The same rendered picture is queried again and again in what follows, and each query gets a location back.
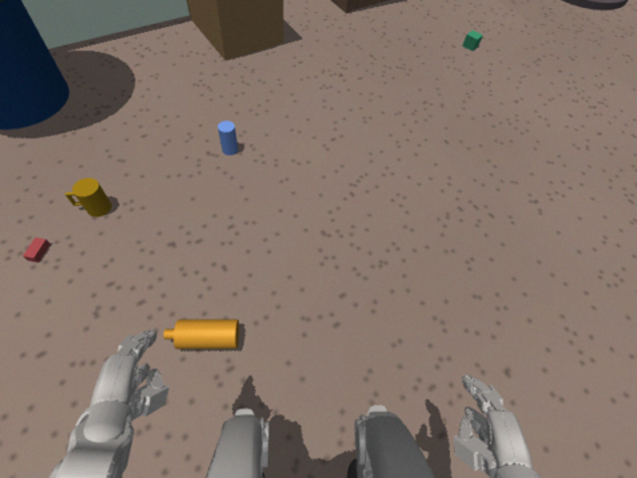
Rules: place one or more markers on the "left robot hand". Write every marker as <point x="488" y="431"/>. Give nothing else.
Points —
<point x="120" y="377"/>

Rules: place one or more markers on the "right robot hand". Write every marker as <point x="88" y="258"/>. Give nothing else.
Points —
<point x="501" y="441"/>

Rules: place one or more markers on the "left robot arm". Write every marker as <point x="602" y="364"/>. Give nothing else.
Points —
<point x="100" y="443"/>

